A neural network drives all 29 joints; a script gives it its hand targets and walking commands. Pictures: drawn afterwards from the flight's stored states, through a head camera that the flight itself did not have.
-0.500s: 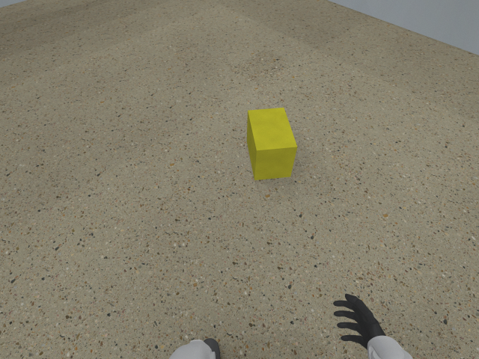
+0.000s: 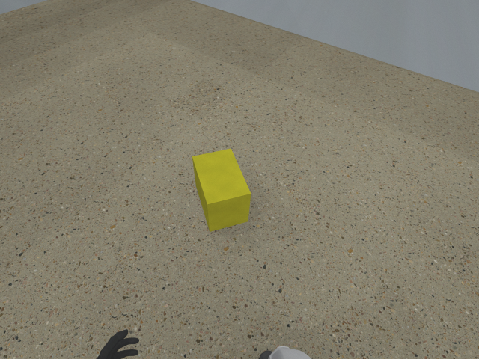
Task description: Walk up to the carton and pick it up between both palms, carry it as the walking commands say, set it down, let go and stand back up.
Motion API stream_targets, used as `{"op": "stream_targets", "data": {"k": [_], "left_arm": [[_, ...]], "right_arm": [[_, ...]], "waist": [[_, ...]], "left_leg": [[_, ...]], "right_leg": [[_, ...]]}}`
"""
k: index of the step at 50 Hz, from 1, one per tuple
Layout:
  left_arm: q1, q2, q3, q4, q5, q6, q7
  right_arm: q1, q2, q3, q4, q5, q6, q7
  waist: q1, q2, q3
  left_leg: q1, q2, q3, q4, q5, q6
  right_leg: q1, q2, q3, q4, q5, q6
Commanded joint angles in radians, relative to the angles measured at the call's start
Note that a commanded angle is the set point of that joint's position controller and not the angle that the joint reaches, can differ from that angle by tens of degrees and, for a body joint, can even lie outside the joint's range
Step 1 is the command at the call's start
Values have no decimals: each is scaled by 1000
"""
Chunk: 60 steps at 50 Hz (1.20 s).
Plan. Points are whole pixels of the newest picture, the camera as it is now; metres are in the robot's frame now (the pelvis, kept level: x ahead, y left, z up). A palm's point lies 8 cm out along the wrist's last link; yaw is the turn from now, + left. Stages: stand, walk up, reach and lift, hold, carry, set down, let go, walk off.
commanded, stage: walk up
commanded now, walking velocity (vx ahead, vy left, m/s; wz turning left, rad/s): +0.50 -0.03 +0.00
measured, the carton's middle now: (220, 189) +0.95 -0.02 -0.65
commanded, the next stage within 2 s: none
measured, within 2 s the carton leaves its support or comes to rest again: neither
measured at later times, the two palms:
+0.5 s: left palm out of the picture +0.12 +0.24 -0.13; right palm (310, 230) +0.40 -0.20 -0.11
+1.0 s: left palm (129, 218) +0.47 +0.22 -0.13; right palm (344, 264) +0.31 -0.26 -0.12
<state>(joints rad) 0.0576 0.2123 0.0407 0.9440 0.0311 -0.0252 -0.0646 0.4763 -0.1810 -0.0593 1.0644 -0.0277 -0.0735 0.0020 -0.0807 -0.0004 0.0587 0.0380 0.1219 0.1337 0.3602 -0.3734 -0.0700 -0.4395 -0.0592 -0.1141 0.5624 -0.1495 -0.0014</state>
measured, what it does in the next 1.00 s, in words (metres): walks ahead: right foot, then left foot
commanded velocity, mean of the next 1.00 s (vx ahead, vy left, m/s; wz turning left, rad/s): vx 0.37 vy -0.04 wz -0.01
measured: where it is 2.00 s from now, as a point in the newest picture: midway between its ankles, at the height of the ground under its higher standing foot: (238, 300)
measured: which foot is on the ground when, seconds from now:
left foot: down 0.00-0.02, up 0.04-0.50, down 0.52-1.00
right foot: up 0.00-0.00, down 0.02-0.54, up 0.56-1.00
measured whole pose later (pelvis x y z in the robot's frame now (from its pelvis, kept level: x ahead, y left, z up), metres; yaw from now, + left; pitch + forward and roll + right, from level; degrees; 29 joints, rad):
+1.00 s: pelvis +0.37 -0.01 +0.01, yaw +0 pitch +0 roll +0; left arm 0.13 0.22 0.04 1.00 0.02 0.00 -0.04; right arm 0.40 -0.19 -0.07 1.06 -0.04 -0.04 -0.01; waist -0.06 -0.01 0.05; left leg -0.15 0.14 0.14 0.42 -0.25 -0.06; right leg -0.32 -0.08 -0.11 0.54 -0.24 0.05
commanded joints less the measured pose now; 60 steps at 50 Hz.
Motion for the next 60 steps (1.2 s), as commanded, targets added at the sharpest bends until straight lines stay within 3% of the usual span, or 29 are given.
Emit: {"op": "stream_targets", "data": {"k": [1,2,3,4,5,7,9,18,21,23,25,26,27,28,29,30,32,34,47,49,50,51,52,53,55,57,58,59,60], "left_arm": [[220,121,34,35,-2,-40,29],[400,210,61,77,1,-56,46],[486,305,79,80,-1,-57,54],[438,289,64,73,-14,-53,54],[339,236,47,60,-18,-59,56],[235,117,24,48,-20,-72,58],[255,93,12,56,-15,-82,59],[399,115,22,104,-2,-85,67],[412,124,19,122,-5,-71,64],[453,135,21,135,-12,-59,67],[443,150,25,138,-29,-47,74],[445,126,15,135,-32,-43,75],[455,82,9,122,-36,-39,77],[516,75,30,97,-28,-30,79],[470,90,39,125,-24,-16,82],[436,72,35,121,-18,-13,73],[413,33,23,134,-9,3,59],[397,33,31,133,-3,32,52],[100,50,14,22,-10,43,15],[162,46,7,36,-4,10,28],[212,70,17,65,-7,-3,39],[292,118,34,94,-14,-20,50],[374,230,62,101,-14,-31,60],[378,247,59,102,-12,-22,62],[248,159,36,83,-15,-30,67],[230,107,21,71,-18,-51,76],[232,86,10,64,-23,-48,85],[179,75,-1,65,-28,-52,89],[177,76,-1,69,-18,-53,90]], "right_arm": [[-30,-161,-24,-37,14,2,-7],[-30,-112,-5,-63,21,-1,-4],[29,-57,17,-69,28,4,-7],[-16,-109,-7,-57,17,12,-12],[-60,-115,-9,-57,17,11,-5],[-91,-92,-13,-63,11,24,11],[-102,-79,-13,-87,0,48,21],[-401,-59,15,-180,3,69,54],[-481,-67,26,-199,9,52,52],[-462,-79,19,-187,12,39,40],[-324,-108,7,-140,11,21,24],[-200,-162,-15,-91,1,6,12],[-69,-254,-44,-59,-10,1,0],[59,-386,-80,-64,12,14,-16],[23,-349,-65,-59,28,21,-17],[-72,-277,-40,-76,25,20,-20],[-194,-162,-8,-86,22,10,-20],[-193,-140,0,-75,16,3,-16],[-89,-194,-46,-52,-13,26,-18],[-111,-162,-29,-36,-16,38,-7],[-73,-128,-22,-25,-9,42,-6],[-35,-87,-10,-23,4,43,-6],[-65,-40,11,-81,12,41,-5],[-92,-61,11,-89,12,58,-14],[-123,-79,-4,-54,5,58,-6],[-110,-69,-11,-21,-8,70,0],[-82,-72,-23,-8,-7,89,-11],[-77,-58,-10,-17,-3,88,-12],[-93,-49,1,-17,-4,89,-13]], "waist": [[137,10,-96],[186,-185,-224],[210,-308,-296],[171,-140,-259],[136,-109,-166],[90,-115,-35],[76,-150,-35],[132,-147,58],[127,-234,49],[120,-182,45],[68,-93,-15],[31,-7,-97],[-2,173,-185],[6,289,-251],[34,146,-231],[63,125,-183],[96,152,-112],[112,189,-87],[48,233,29],[77,266,5],[92,141,-15],[118,-57,-63],[155,-350,-77],[155,-335,-83],[109,-204,28],[90,-102,36],[61,-46,10],[44,-212,-10],[49,-260,-52]], "left_leg": [[-298,120,-8,302,422,136],[-505,14,-6,618,75,108],[-720,-87,-80,827,-196,93],[-715,-21,-185,920,-132,94],[-701,20,-193,912,-43,91],[-649,56,-159,835,104,81],[-599,30,-123,797,158,65],[-647,6,-66,423,294,14],[-482,-21,-8,267,270,24],[-431,-35,19,233,217,28],[-269,-50,39,105,229,44],[-77,-30,9,98,239,64],[82,180,-265,75,361,93],[196,480,-692,-57,542,145],[105,465,-636,-36,618,174],[-22,396,-501,-36,672,174],[-167,271,-275,-38,677,160],[-247,223,-178,-66,671,151],[-278,220,-140,-176,98,162],[-325,133,-72,-89,4,135],[-362,95,-51,-1,-29,120],[-425,47,-25,199,-75,101],[-610,-57,-10,502,-214,57],[-628,-25,-97,655,-234,61],[-640,28,-135,706,-56,56],[-627,15,-119,685,92,29],[-566,-13,-127,670,101,15],[-445,-58,-94,628,76,23],[-396,-78,-73,571,67,23]], "right_leg": [[412,-38,24,-135,-20,-63],[600,-240,301,-175,-123,-97],[733,-472,718,-313,-194,-136],[630,-463,699,-323,-205,-134],[511,-396,579,-325,-155,-128],[338,-284,357,-353,14,-99],[289,-236,258,-341,150,-92],[334,-231,133,-411,159,-92],[298,-165,18,-413,107,-99],[320,-185,46,-357,168,-109],[330,-169,42,-176,257,-89],[260,-122,31,26,270,-68],[75,-43,13,295,-44,-24],[-143,61,80,512,-466,19],[-137,-15,177,638,-420,24],[-119,-40,178,654,-347,23],[-63,-79,161,611,-224,37],[-3,-62,119,595,-154,47],[95,-29,27,64,-124,52],[266,-1,-30,-85,-71,39],[365,-22,-30,-149,-44,40],[449,-120,66,-202,-84,30],[464,-358,418,-343,-183,-31],[391,-429,516,-419,-274,-109],[296,-325,369,-423,-270,-120],[302,-287,274,-374,108,-100],[309,-273,197,-254,618,-91],[269,-206,76,-220,913,-104],[288,-180,39,-209,917,-109]]}}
